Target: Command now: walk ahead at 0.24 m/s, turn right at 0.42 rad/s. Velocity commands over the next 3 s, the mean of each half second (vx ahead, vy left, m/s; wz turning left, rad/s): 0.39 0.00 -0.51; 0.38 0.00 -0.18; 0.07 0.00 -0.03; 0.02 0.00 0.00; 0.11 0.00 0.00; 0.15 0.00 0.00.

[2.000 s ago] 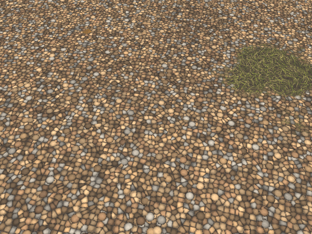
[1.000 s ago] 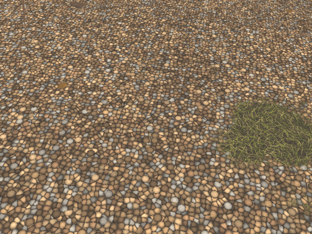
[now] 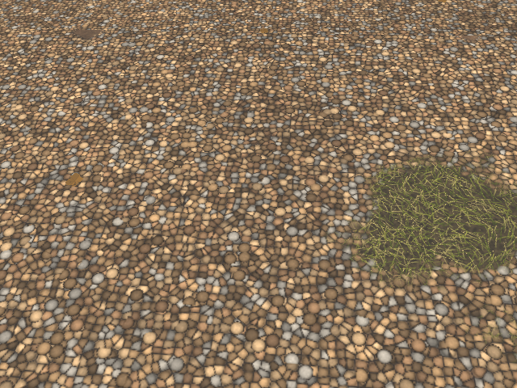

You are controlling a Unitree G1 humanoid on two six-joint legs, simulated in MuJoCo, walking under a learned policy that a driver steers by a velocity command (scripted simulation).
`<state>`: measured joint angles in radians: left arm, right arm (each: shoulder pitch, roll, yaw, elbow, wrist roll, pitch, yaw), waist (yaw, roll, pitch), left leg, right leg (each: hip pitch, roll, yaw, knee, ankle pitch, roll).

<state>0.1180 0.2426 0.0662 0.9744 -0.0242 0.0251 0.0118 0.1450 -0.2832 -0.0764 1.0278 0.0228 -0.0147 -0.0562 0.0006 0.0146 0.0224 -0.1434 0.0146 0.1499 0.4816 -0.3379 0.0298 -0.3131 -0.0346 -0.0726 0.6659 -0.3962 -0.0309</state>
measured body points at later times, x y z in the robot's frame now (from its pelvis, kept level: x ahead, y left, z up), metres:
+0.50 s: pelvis +0.21 -0.02 -0.01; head +0.24 -0.05 +0.44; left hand +0.23 +0.26 -0.13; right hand +0.40 -0.31 -0.09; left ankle +0.39 +0.06 -0.72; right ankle +0.00 -0.10 -0.73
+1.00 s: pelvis +0.45 -0.11 -0.01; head +0.48 -0.13 +0.44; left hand +0.74 +0.04 -0.09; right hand +0.35 -0.36 -0.15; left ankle +0.39 +0.06 -0.73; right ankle +0.54 -0.25 -0.73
